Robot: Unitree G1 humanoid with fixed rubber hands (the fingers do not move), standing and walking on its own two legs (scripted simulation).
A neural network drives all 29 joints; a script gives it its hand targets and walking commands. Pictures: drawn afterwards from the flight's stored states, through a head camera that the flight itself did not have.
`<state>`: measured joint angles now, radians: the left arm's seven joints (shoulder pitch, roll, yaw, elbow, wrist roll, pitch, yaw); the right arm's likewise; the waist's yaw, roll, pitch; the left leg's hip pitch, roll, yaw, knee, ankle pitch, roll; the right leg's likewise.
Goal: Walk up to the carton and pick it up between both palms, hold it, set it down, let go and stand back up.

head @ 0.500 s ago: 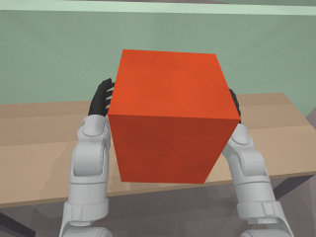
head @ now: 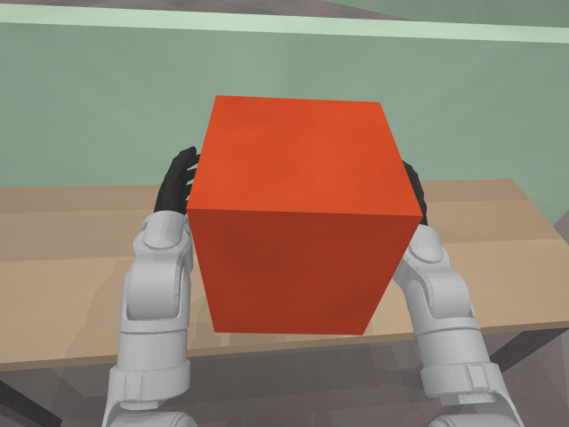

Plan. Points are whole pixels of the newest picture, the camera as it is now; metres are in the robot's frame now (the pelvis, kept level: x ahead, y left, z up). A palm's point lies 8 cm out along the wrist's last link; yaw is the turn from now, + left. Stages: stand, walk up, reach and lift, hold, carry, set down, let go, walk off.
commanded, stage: hold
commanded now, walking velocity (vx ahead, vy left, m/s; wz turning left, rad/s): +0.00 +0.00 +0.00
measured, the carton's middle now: (293, 222) +0.36 +0.00 +0.13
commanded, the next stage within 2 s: none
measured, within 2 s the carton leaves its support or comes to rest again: neither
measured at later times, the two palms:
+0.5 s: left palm (178, 181) +0.35 +0.14 +0.20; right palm (424, 197) +0.35 -0.16 +0.18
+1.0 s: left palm (166, 200) +0.34 +0.16 +0.18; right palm (408, 217) +0.34 -0.15 +0.16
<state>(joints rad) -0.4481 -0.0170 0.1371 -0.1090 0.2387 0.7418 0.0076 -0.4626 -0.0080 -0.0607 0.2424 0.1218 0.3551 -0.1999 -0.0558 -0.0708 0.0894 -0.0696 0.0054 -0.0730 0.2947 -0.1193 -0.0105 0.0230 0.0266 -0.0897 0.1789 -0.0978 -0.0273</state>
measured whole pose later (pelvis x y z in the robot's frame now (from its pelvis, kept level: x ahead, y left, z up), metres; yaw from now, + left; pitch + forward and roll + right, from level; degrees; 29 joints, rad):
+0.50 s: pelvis +0.01 +0.00 +0.00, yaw -4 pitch -3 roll +0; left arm -0.53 -0.05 0.24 -0.13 0.20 0.95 -0.01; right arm -0.55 -0.02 -0.07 0.14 0.15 0.69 -0.25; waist -0.01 -0.03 -0.04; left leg 0.02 0.01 0.00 0.03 0.00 -0.01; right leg 0.00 0.03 -0.01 0.10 -0.06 -0.03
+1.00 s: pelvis +0.02 +0.00 +0.00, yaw -1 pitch -7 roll -1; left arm -0.39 -0.08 0.19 -0.29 0.31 0.84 -0.09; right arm -0.40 -0.03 0.03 0.10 0.20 0.46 -0.28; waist -0.05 -0.07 0.08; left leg 0.02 0.00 -0.04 0.22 -0.11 -0.01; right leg 0.10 0.02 -0.06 0.12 -0.09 -0.02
